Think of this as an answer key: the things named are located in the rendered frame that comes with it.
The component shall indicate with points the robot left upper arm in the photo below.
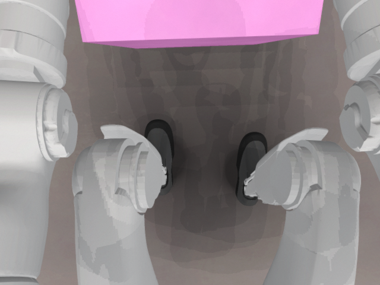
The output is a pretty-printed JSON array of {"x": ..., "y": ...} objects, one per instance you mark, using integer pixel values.
[{"x": 37, "y": 127}]

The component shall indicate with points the robot right forearm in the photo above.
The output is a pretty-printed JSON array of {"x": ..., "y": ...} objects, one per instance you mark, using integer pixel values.
[{"x": 360, "y": 22}]

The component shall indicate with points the robot left forearm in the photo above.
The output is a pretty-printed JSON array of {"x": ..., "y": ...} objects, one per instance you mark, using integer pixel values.
[{"x": 32, "y": 34}]

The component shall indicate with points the robot right upper arm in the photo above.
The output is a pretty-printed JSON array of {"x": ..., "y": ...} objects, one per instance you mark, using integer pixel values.
[{"x": 360, "y": 118}]

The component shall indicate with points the robot left thigh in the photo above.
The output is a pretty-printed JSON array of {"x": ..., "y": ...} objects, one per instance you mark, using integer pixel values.
[{"x": 120, "y": 180}]

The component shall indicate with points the carton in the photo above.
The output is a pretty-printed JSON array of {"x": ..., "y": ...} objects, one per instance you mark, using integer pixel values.
[{"x": 143, "y": 24}]

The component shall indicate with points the robot right foot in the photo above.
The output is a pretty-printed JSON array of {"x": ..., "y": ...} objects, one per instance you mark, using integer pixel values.
[{"x": 253, "y": 147}]

